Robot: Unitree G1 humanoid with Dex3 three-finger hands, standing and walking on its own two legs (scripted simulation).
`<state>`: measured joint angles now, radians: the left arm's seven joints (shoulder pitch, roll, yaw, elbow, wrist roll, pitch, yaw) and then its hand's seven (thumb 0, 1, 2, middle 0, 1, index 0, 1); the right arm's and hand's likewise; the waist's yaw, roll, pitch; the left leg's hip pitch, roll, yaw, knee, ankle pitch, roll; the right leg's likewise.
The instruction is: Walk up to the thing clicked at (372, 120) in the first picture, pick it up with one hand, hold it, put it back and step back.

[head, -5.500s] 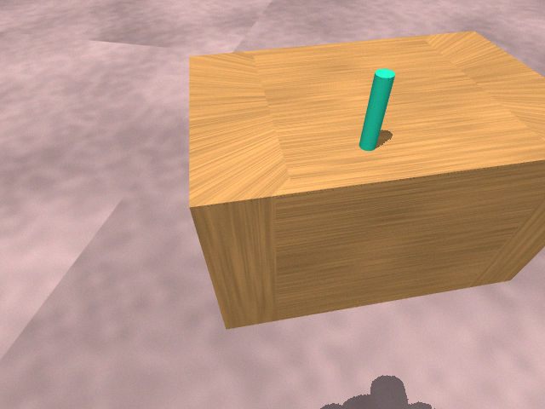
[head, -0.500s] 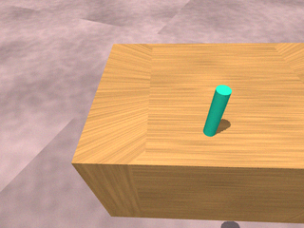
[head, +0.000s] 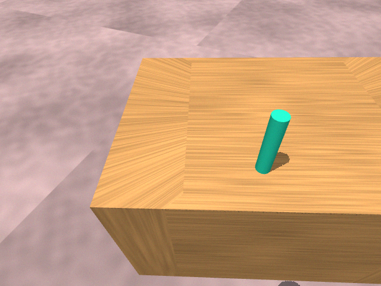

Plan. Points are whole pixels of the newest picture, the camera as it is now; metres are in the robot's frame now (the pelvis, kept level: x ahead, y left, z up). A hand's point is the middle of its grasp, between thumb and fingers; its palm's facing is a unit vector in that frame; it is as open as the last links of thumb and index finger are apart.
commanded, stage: stand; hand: right
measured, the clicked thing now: (270, 144) +0.46 -0.19 +0.02
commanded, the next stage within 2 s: rise first in 0.28 s
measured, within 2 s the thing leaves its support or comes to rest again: neither
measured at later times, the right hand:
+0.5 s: hand out of the picture +0.11 -0.24 -0.15, palm faces +0.07 +0.95 -0.31, open 8.3 cm
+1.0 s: hand (326, 262) +0.19 -0.25 -0.05, palm faces +0.27 +0.89 -0.37, open 17.0 cm
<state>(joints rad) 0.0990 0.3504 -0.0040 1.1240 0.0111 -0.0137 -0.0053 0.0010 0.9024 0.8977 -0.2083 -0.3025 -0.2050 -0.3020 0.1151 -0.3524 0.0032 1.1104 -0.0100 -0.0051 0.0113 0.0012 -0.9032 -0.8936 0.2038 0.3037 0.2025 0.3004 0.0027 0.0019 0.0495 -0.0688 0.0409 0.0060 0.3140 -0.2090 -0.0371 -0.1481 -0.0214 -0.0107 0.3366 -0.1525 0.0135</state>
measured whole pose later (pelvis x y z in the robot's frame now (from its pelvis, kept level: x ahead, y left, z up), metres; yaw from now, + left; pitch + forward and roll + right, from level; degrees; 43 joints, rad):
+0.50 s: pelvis -0.01 +0.00 -0.01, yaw +0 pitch +0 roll +0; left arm 0.10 0.33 0.03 0.98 -0.07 -0.08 0.03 0.01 0.80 0.79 -0.14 -0.22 -0.14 -0.22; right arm 0.10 -0.32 -0.02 0.97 0.07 -0.07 -0.03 0.01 -0.80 -0.79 0.15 0.22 0.15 0.21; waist 0.00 0.00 0.09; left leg -0.16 0.04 0.00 0.41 -0.24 -0.03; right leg -0.24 -0.03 -0.01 0.43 -0.18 0.01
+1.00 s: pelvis +0.01 +0.01 +0.00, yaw -1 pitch +0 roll +0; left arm 0.24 0.23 0.05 0.55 -0.03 -0.08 0.09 -0.01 -0.44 0.05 -0.07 -0.06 -0.07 -0.06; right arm 0.30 -0.30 -0.18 0.37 0.04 -0.09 -0.08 -0.01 0.42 -0.07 0.05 0.06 0.05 0.06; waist -0.02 -0.02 0.01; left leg -0.13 0.03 0.02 0.40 -0.27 -0.02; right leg -0.20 -0.03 0.00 0.40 -0.20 0.03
